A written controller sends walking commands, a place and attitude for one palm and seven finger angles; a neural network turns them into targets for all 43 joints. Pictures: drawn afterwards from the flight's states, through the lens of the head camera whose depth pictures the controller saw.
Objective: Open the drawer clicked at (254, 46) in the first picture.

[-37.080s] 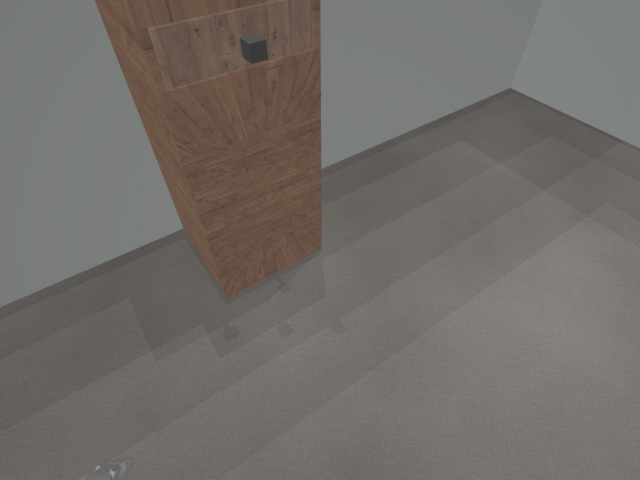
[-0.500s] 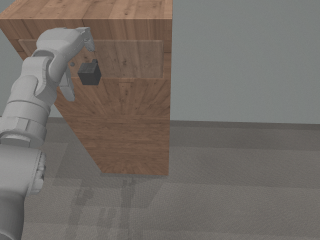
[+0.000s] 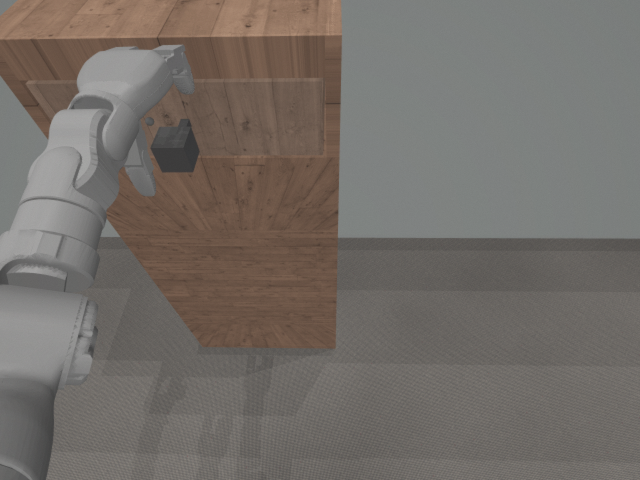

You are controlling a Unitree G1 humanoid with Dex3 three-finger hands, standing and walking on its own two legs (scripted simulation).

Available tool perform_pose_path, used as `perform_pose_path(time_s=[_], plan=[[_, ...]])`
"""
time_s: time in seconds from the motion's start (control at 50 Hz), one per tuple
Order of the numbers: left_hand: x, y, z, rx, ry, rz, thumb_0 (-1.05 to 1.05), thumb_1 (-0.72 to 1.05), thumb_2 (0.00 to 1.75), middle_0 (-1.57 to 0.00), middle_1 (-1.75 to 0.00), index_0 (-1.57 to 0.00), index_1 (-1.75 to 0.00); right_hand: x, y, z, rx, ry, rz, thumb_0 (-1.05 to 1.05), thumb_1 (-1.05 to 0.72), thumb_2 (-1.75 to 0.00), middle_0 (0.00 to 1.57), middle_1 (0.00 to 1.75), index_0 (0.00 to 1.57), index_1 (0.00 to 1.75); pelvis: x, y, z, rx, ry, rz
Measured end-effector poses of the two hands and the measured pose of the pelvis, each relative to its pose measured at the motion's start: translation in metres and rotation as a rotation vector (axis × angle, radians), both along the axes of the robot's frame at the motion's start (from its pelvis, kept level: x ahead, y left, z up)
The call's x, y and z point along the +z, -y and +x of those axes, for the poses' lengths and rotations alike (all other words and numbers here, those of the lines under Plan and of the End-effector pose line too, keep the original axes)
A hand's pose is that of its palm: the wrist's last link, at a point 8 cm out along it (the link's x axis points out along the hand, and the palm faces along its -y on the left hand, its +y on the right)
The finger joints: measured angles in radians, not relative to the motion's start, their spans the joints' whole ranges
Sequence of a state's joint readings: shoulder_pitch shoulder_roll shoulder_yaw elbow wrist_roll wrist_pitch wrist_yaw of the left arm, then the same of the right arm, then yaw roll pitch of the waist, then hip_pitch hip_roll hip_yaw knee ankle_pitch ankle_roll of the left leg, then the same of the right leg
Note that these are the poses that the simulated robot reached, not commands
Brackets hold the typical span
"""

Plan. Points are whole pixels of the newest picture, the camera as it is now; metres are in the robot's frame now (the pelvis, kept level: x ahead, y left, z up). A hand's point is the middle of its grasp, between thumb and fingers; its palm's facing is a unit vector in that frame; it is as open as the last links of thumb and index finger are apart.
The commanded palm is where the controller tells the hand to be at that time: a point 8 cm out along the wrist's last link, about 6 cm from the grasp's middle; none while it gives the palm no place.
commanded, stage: re-aim the fingers above the handle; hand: left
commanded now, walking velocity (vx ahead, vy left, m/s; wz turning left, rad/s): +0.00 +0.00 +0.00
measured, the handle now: (179, 140) +0.53 +0.19 +0.13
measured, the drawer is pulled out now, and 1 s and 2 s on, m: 0.00 0.00 0.00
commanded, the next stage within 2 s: lower the fingers behind the handle in 0.96 s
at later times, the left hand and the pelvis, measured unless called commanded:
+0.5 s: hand (151, 133) +0.48 +0.20 +0.18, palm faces -0.07 +0.00 -1.00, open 13.8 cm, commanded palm +0.47 +0.21 +0.25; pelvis +0.00 -0.01 +0.00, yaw +1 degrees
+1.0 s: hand (135, 142) +0.47 +0.21 +0.18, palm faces -0.09 +0.00 -1.00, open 13.8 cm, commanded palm +0.47 +0.22 +0.25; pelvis +0.00 -0.01 +0.00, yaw +2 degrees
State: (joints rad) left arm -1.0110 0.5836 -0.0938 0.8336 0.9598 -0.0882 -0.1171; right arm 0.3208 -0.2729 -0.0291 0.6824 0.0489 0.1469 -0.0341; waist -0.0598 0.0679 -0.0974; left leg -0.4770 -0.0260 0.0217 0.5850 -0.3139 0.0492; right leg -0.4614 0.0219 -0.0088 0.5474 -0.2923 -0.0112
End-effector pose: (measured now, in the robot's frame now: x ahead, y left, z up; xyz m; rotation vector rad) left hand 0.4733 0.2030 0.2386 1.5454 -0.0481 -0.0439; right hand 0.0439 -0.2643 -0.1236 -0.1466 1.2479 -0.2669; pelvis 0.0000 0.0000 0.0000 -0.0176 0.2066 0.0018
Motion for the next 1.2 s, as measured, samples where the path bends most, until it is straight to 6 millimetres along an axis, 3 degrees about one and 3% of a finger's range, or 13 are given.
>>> perform_pose_path(time_s=[0.14, 0.34, 0.48, 0.64, 0.86, 0.96, 1.08, 1.2], plan=[[0.003, 0.001, 0.002, 0.049, -0.002, 0.005, 0.00, -0.49, 0.30, -0.35, -1.22, -0.36, -1.23, -0.001, -0.005, 0.012, 0.009, 0.043, 0.022, 0.00, -0.91, -0.89, 0.20, 0.30, 0.20, 0.30, 0.000, 0.000, -0.001, -0.007, 0.002, 0.003], [0.002, -0.013, -0.008, 0.108, -0.051, 0.043, 0.00, -0.49, 0.30, -0.32, -1.21, -0.33, -1.21, 0.002, 0.001, 0.013, 0.014, 0.048, 0.010, 0.00, -0.91, -0.89, 0.20, 0.30, 0.20, 0.30, 0.001, 0.007, -0.003, 0.001, 0.019, 0.006], [-0.009, 0.000, -0.007, 0.027, -0.081, 0.027, 0.00, -0.49, 0.30, -0.32, -1.20, -0.32, -1.20, 0.006, 0.013, 0.011, 0.023, 0.034, -0.033, 0.00, -0.91, -0.89, 0.20, 0.30, 0.20, 0.30, 0.001, 0.010, -0.004, 0.015, 0.017, 0.004], [0.004, 0.005, 0.002, 0.003, -0.014, -0.008, 0.00, -0.49, 0.30, -0.36, -1.22, -0.35, -1.21, 0.004, 0.017, 0.004, 0.001, 0.026, -0.032, 0.00, -0.91, -0.89, 0.20, 0.30, 0.20, 0.30, 0.000, 0.010, 0.000, -0.005, 0.001, 0.005], [0.004, -0.035, -0.015, 0.155, -0.054, 0.052, 0.00, -0.49, 0.30, -0.33, -1.21, -0.33, -1.20, 0.001, 0.008, 0.008, 0.004, 0.016, 0.008, 0.00, -0.91, -0.89, 0.20, 0.30, 0.20, 0.30, 0.002, 0.011, 0.001, -0.001, 0.020, 0.005], [-0.004, -0.021, -0.023, 0.060, -0.097, 0.046, 0.00, -0.49, 0.30, -0.32, -1.21, -0.32, -1.20, 0.006, 0.009, 0.021, 0.036, 0.034, -0.019, 0.01, -0.91, -0.89, 0.20, 0.30, 0.20, 0.30, 0.002, 0.010, -0.001, 0.023, 0.035, 0.002], [-0.001, 0.005, -0.016, -0.056, -0.047, 0.002, 0.00, -0.49, 0.30, -0.32, -1.20, -0.32, -1.20, 0.011, 0.010, 0.034, 0.049, 0.095, -0.044, 0.00, -0.91, -0.89, 0.20, 0.30, 0.20, 0.30, 0.001, 0.005, -0.004, 0.021, 0.028, 0.001], [0.010, -0.002, -0.002, 0.032, 0.032, -0.015, 0.00, -0.49, 0.30, -0.32, -1.20, -0.32, -1.20, 0.005, 0.002, 0.027, 0.041, 0.090, -0.009, 0.00, -0.91, -0.89, 0.20, 0.30, 0.20, 0.30, 0.000, 0.001, -0.005, -0.001, 0.001, 0.004]])
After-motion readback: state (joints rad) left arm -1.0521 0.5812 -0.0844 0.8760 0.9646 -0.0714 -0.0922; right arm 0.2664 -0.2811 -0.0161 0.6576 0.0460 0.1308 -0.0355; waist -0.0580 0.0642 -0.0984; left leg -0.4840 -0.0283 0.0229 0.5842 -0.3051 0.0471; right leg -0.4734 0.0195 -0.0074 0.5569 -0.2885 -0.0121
